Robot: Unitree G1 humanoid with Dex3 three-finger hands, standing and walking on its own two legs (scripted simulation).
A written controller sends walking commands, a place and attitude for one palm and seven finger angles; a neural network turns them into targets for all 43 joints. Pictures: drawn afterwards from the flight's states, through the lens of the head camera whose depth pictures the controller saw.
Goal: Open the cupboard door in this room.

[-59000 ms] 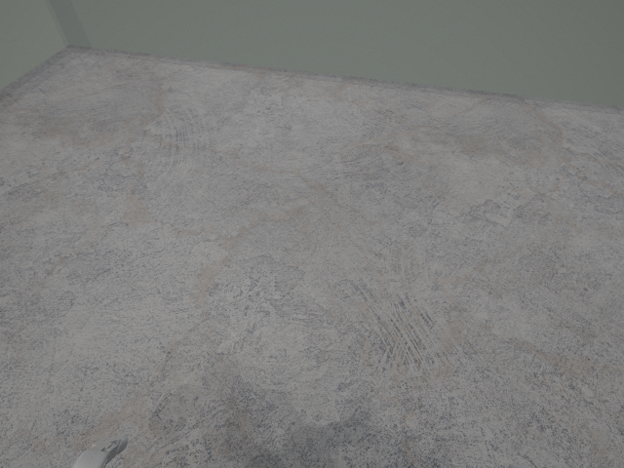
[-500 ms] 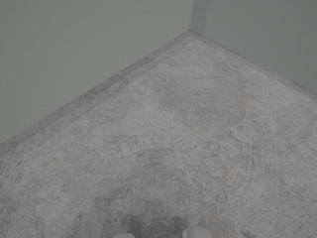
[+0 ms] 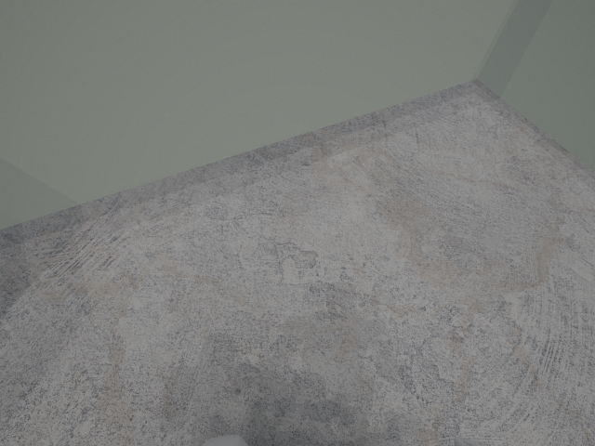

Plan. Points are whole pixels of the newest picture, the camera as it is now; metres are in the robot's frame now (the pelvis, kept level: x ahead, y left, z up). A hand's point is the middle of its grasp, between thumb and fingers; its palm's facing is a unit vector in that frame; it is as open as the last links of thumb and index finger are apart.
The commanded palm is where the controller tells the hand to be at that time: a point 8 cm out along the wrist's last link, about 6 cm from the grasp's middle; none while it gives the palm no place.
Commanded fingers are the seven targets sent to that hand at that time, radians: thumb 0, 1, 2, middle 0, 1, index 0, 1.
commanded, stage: turn to face it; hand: left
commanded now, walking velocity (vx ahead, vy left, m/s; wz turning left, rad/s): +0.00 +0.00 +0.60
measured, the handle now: out of the picture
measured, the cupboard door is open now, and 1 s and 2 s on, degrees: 42 42 42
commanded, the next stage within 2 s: take the last steps up to it in 1.94 s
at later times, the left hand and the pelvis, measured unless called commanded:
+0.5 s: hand out of the picture +0.08 +0.19 -0.14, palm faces +0.24 -0.92 -0.29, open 7.4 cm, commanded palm none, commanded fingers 0.00 0.90 0.90 -0.20 -0.30 -0.20 -0.30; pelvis +0.02 -0.04 +0.01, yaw +16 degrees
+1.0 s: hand out of the picture -0.05 +0.22 -0.17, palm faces +0.57 -0.79 -0.23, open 7.4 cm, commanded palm none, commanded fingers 0.00 0.90 0.90 -0.20 -0.30 -0.20 -0.30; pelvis +0.02 +0.01 +0.01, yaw +34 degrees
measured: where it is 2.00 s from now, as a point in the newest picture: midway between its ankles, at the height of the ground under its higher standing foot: outside the picture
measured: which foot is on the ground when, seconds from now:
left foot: down 0.00-0.44, up 0.46-0.80, down 0.82-1.00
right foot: down 0.00-0.00, up 0.02-0.42, down 0.44-0.82, up 0.84-1.00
